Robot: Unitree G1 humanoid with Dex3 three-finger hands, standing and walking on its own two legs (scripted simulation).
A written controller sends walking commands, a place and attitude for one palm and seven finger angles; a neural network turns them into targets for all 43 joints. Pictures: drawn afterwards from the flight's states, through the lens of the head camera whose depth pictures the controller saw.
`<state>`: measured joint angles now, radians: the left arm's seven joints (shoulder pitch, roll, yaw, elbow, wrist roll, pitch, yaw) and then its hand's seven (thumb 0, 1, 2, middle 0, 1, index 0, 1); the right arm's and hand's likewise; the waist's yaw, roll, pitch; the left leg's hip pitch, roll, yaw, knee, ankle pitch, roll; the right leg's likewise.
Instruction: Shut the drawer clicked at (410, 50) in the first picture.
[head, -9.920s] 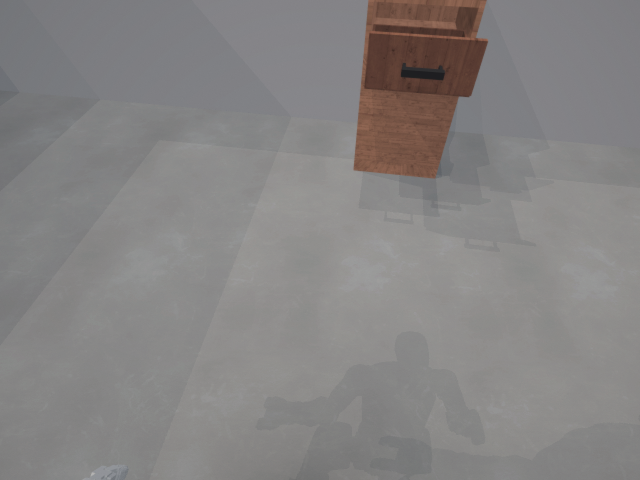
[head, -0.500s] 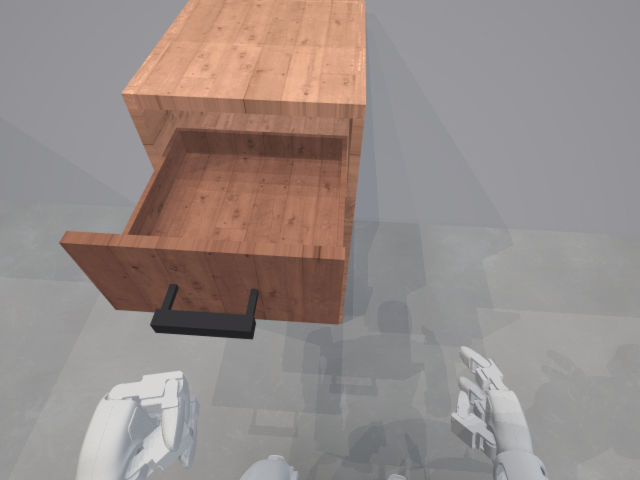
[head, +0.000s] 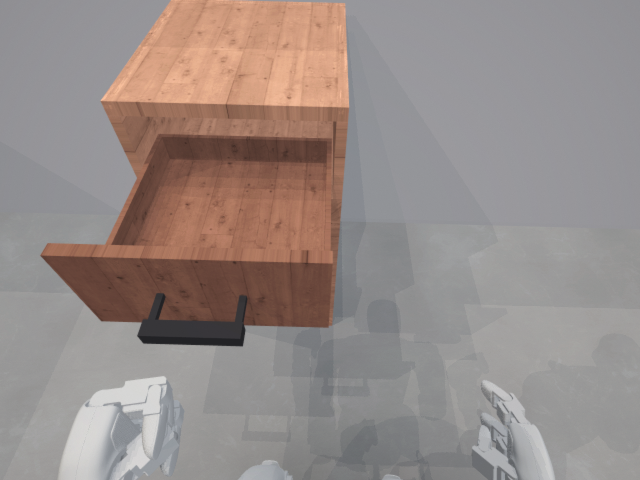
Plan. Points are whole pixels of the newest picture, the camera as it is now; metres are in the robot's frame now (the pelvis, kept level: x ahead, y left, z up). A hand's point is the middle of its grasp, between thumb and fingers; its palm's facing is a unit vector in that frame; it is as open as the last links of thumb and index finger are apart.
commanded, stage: raise the hand and make a fist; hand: left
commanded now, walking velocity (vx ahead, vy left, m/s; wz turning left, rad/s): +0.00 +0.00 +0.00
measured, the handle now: (196, 317) +0.33 +0.20 -0.02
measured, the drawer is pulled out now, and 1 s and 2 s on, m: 0.30 0.30 0.30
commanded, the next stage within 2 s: bring the fist close to the handle in 0.02 s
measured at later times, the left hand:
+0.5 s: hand (191, 427) +0.18 +0.15 +0.05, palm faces +0.03 -1.00 -0.04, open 3.3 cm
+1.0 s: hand (211, 401) +0.22 +0.15 +0.00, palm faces +0.02 -1.00 -0.04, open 3.3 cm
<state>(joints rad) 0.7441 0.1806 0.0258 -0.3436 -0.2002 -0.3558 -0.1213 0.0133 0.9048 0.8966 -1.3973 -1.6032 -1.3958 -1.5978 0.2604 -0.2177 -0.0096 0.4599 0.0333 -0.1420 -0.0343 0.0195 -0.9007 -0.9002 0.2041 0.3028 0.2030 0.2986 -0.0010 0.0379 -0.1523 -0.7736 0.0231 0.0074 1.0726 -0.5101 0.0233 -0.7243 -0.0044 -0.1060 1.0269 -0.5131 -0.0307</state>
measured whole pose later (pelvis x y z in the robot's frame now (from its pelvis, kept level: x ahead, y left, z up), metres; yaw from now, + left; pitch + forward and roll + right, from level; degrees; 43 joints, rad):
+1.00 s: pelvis -0.01 -0.01 -0.04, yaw +0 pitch +20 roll -2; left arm 0.41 0.18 0.06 -0.04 -0.19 -0.45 -0.11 0.01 0.90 0.90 -1.40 -1.60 -1.40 -1.60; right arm 0.20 -0.23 0.00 0.50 0.00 -0.13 -0.03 0.02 -0.90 -0.90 0.21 0.30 0.20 0.30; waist -0.02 0.03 -0.18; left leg -1.06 0.03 -0.01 1.28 -0.57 0.01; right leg -1.01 0.00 -0.12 1.25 -0.58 -0.05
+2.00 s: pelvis -0.02 -0.01 -0.05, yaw +0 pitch +22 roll -2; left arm 0.20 0.21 0.06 0.10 -0.18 -0.44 -0.10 -0.02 0.85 0.94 -1.40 -1.60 -1.40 -1.60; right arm 0.18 -0.24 0.02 0.53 0.00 -0.08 -0.02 0.02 -0.90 -0.90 0.21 0.30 0.20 0.30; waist -0.01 0.03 -0.18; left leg -1.13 0.03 -0.01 1.32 -0.57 0.01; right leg -1.08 -0.01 -0.12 1.28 -0.58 -0.05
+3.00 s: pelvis -0.03 +0.01 -0.05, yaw -1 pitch +23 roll -3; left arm -0.41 0.24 0.17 0.70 -0.12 -0.50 -0.05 -0.03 0.75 0.92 -1.40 -1.60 -1.40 -1.60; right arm 0.24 -0.25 0.02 0.63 -0.01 -0.02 -0.02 0.01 -0.90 -0.90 0.21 0.30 0.20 0.30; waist -0.07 0.02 -0.15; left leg -1.15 0.02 0.02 1.27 -0.52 0.04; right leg -1.11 -0.02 -0.09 1.23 -0.52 -0.02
